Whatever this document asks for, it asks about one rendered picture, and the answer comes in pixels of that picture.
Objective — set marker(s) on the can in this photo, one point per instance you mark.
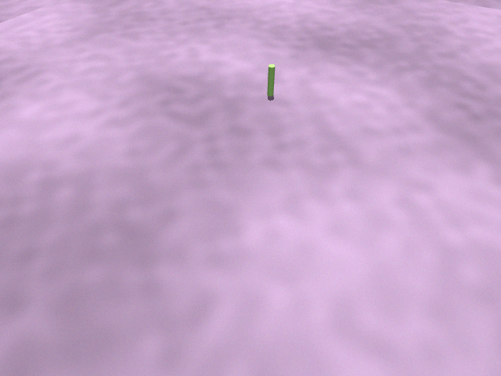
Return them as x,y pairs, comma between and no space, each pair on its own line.
271,77

